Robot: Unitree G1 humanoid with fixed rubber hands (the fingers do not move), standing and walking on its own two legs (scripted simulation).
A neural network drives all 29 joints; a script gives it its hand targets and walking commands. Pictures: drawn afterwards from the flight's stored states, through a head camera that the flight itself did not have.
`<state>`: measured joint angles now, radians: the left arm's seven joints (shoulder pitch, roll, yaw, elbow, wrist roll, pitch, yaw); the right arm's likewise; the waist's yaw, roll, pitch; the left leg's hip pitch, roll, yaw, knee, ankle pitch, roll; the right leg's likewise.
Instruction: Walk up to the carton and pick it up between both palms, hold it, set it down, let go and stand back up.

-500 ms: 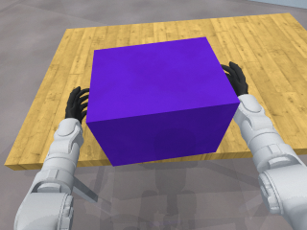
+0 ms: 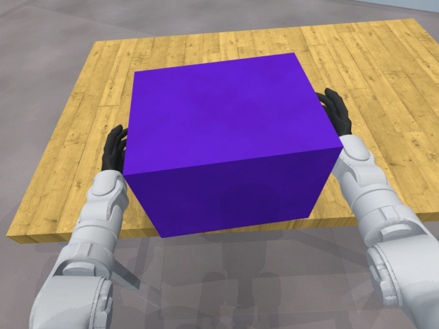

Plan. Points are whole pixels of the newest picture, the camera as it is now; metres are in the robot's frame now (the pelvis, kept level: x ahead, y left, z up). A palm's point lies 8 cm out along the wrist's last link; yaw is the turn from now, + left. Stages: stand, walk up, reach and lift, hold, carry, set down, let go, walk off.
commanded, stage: reach and lift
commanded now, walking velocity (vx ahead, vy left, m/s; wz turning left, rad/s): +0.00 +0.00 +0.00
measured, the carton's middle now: (225, 148) +0.44 +0.03 +0.06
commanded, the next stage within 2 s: none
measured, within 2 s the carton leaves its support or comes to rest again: leaves its support in 0.84 s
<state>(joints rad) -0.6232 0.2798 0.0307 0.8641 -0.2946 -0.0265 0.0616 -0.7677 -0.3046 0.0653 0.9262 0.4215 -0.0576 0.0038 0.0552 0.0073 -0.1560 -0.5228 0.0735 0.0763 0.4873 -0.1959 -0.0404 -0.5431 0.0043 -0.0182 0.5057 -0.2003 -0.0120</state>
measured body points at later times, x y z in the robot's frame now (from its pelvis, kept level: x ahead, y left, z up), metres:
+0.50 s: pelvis +0.00 +0.00 +0.00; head +0.05 -0.01 +0.45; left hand +0.40 +0.23 +0.06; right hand +0.45 -0.17 +0.10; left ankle +0.01 +0.14 -0.73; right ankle +0.02 -0.11 -0.73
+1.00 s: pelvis -0.01 +0.00 +0.00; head +0.02 -0.01 +0.45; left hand +0.39 +0.24 +0.08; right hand +0.43 -0.16 +0.12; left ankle +0.01 +0.14 -0.73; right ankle +0.02 -0.11 -0.73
